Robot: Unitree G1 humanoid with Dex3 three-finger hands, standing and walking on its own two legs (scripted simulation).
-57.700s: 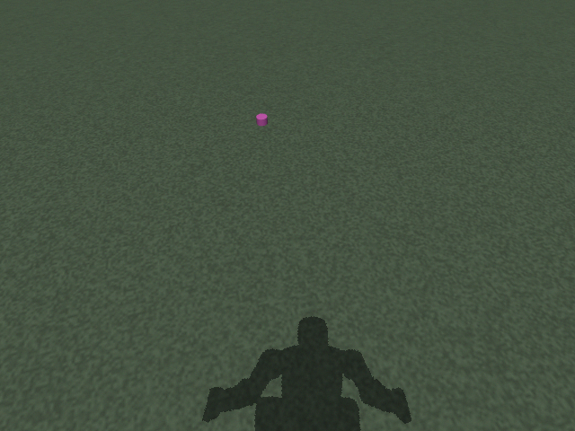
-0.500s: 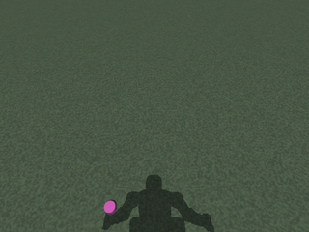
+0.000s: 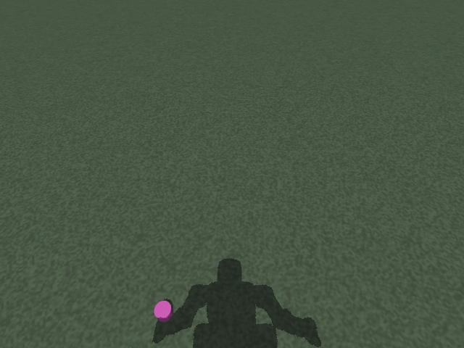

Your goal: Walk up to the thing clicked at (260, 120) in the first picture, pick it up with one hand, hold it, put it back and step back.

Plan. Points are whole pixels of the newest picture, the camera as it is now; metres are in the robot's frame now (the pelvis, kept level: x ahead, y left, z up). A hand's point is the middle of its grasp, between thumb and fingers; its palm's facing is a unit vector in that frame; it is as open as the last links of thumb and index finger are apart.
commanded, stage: stand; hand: left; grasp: from above
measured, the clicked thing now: (163, 311) +0.43 +0.32 -0.76
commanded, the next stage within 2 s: step back in 0.08 s
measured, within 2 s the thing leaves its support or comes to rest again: neither
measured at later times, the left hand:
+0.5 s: hand out of the picture +0.09 +0.31 -0.18, palm faces -0.02 -0.93 -0.36, open 7.4 cm
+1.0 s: hand out of the picture -0.06 +0.28 -0.16, palm faces -0.08 -0.91 -0.40, open 7.4 cm
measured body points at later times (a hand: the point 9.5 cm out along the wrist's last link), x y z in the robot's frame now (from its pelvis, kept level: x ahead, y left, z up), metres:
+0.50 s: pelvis -0.05 +0.05 -0.02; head +0.02 +0.08 +0.42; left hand +0.09 +0.36 -0.16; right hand +0.01 -0.28 -0.13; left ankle -0.04 +0.13 -0.75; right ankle -0.04 -0.10 -0.71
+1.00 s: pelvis -0.17 +0.02 -0.03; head -0.13 +0.00 +0.42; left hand -0.06 +0.33 -0.14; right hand -0.07 -0.30 -0.15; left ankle -0.05 +0.12 -0.74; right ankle -0.19 -0.09 -0.75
